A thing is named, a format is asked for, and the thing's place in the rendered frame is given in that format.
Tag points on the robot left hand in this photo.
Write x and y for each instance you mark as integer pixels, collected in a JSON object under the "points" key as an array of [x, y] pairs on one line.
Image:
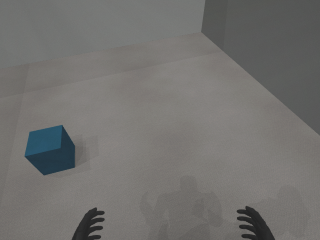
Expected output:
{"points": [[84, 229]]}

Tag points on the robot right hand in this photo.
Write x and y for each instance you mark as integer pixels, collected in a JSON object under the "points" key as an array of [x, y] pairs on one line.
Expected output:
{"points": [[259, 228]]}

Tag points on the carton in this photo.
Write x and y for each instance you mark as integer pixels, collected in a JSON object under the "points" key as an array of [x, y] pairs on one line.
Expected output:
{"points": [[50, 150]]}

